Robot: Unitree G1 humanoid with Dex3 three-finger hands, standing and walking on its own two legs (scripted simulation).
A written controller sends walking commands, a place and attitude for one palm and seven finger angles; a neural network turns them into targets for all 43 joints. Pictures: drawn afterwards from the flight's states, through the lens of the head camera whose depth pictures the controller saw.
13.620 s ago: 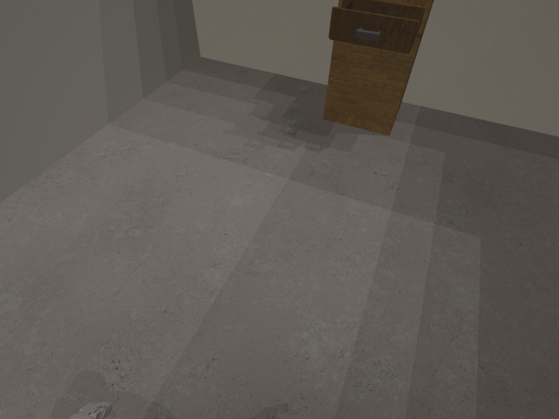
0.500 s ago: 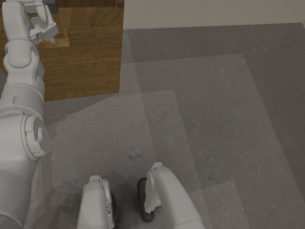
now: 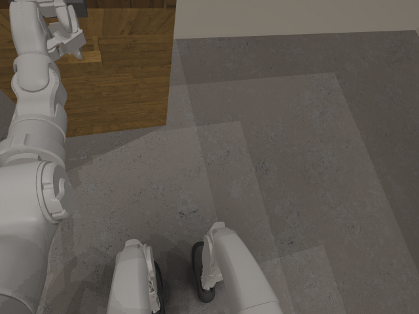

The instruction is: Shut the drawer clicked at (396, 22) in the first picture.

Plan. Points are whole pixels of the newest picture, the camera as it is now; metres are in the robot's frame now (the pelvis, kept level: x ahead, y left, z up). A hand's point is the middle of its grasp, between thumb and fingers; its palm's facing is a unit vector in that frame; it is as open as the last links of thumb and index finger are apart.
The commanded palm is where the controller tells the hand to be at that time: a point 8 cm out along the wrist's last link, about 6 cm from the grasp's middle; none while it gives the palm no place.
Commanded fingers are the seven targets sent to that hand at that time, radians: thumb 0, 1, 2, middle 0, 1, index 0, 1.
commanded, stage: pull the fist back off the drawer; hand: left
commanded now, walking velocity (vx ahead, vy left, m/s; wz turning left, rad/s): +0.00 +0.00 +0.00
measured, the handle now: out of the picture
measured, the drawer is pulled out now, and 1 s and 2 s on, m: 0.00 0.00 0.00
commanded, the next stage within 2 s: draw the hand back to the body in 0.22 s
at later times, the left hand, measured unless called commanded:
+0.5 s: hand (68, 42) +0.54 +0.15 +0.08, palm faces +0.10 -0.99 -0.05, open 3.3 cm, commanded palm +0.49 +0.19 +0.10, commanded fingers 0.00 0.90 0.90 -1.40 -1.60 -1.40 -1.60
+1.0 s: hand out of the picture +0.38 +0.19 +0.20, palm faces +0.15 -0.96 -0.25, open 3.3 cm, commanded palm +0.34 +0.24 +0.22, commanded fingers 0.00 0.90 0.90 -1.40 -1.60 -1.40 -1.60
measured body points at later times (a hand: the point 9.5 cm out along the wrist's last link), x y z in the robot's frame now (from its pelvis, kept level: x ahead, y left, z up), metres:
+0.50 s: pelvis +0.06 +0.00 +0.05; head +0.23 +0.01 +0.47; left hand +0.53 +0.20 +0.08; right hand +0.10 -0.25 -0.07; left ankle +0.05 +0.08 -0.57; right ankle +0.08 -0.11 -0.57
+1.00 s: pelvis +0.09 -0.01 +0.14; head +0.12 -0.02 +0.59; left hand +0.37 +0.24 +0.21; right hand +0.27 -0.24 +0.05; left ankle +0.05 +0.08 -0.57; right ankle +0.08 -0.11 -0.57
